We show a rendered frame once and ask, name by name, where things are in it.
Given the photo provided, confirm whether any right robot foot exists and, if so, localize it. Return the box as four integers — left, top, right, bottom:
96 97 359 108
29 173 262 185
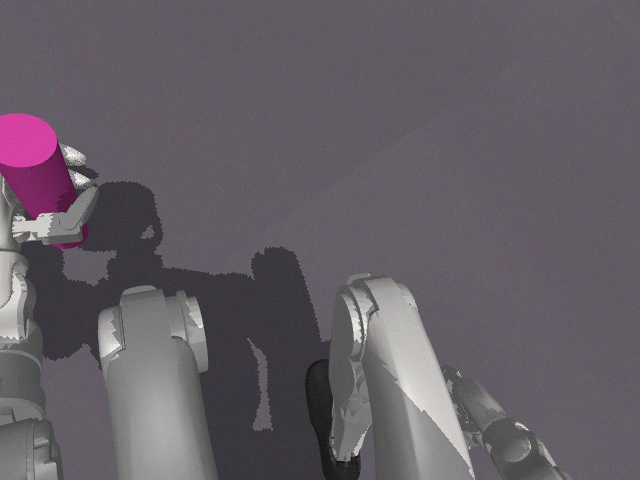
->
305 359 361 480

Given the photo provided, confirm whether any left robot hand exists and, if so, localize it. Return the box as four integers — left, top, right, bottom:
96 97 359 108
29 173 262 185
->
0 142 99 253

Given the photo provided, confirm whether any can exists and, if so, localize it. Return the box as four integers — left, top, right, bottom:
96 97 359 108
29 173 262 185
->
0 113 89 249

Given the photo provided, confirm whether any left robot arm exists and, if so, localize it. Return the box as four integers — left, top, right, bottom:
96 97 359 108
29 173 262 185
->
0 249 64 480

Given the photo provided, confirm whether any right robot hand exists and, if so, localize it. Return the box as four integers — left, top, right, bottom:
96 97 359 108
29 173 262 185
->
440 364 509 450

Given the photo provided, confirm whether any right robot arm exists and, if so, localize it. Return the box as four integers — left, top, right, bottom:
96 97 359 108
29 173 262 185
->
482 418 573 480

